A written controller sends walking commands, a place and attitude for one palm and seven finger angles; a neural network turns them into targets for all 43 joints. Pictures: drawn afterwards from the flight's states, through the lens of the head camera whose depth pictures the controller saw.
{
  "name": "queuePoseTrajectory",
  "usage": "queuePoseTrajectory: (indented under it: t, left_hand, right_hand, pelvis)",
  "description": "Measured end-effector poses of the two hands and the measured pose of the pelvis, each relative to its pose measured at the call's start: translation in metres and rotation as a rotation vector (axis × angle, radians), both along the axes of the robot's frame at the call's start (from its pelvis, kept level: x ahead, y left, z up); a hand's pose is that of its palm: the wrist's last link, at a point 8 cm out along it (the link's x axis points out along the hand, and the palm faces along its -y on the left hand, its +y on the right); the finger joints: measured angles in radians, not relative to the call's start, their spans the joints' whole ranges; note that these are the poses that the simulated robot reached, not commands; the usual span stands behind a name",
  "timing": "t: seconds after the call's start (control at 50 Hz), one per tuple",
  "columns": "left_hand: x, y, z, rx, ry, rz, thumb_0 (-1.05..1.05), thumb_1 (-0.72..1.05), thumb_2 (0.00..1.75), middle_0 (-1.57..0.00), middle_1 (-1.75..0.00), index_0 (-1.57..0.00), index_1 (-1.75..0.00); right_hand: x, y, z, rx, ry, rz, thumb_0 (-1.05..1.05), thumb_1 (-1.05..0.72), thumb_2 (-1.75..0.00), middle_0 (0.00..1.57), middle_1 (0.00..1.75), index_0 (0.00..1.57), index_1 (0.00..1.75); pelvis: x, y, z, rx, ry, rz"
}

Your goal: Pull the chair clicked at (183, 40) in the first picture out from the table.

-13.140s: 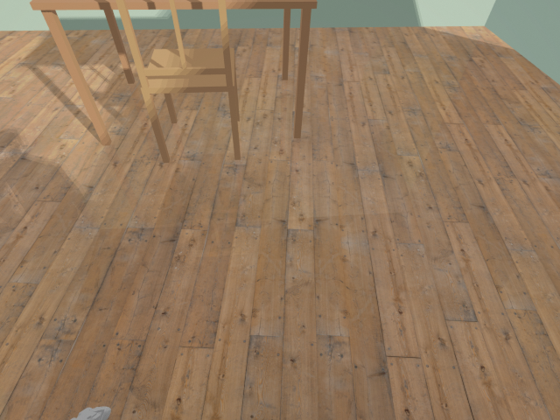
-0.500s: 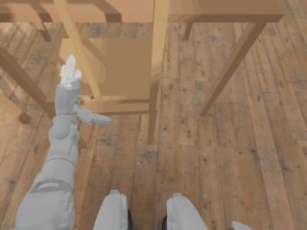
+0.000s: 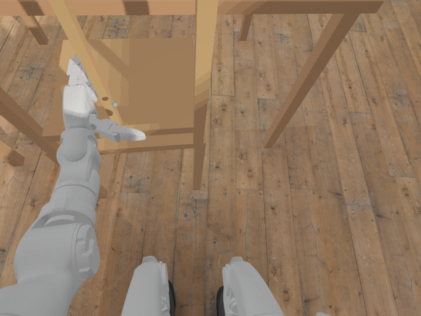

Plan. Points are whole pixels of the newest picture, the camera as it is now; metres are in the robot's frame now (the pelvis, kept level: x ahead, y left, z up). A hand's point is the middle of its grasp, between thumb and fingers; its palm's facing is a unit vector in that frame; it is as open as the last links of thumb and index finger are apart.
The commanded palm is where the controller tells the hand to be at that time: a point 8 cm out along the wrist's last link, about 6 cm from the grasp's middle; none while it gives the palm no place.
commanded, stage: push the fingers through the gap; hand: left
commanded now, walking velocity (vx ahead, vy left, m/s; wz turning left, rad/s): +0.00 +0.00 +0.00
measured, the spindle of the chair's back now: (95, 77) +0.54 +0.17 +0.07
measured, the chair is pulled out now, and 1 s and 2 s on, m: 0.00 0.00 0.03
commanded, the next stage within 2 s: hook a spindle and tug to test in 0.52 s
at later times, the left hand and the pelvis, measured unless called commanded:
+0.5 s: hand (114, 97) +0.51 +0.15 +0.03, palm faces +0.05 -1.00 -0.03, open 16.9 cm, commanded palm +0.49 +0.19 +0.04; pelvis +0.01 +0.00 +0.00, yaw +0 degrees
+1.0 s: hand (117, 98) +0.51 +0.14 +0.04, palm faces +0.06 -1.00 -0.03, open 15.2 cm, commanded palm +0.48 +0.18 +0.04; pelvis +0.01 +0.00 +0.00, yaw +0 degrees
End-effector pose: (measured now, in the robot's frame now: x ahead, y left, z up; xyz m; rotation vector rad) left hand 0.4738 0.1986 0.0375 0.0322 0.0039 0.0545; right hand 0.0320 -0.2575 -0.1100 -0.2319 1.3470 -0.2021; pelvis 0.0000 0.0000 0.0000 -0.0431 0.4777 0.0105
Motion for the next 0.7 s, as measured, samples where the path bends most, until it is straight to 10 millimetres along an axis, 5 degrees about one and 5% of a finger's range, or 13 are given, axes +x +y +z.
queuePoseTrajectory:
  t: [0.34, 0.7]
  left_hand:
    - [0.022, 0.005, -0.004, -0.002, 0.015, -0.007, -0.01, -0.50, 0.30, -0.06, -0.08, -0.06, -0.08]
    - [0.019, 0.002, -0.001, -0.002, 0.005, 0.000, -0.01, -0.50, 0.30, -0.07, -0.09, -0.06, -0.10]
  right_hand:
    - [-0.020, -0.001, 0.003, -0.005, 0.090, -0.033, 0.01, -0.90, -0.90, 0.20, 0.30, 0.20, 0.30]
    - [0.002, 0.001, 0.007, -0.004, 0.041, -0.010, 0.01, -0.90, -0.90, 0.20, 0.30, 0.20, 0.30]
  pelvis:
    - [0.006, -0.001, -0.001, -0.008, 0.029, -0.006]
    - [0.009, 0.002, 0.003, -0.008, 0.021, 0.000]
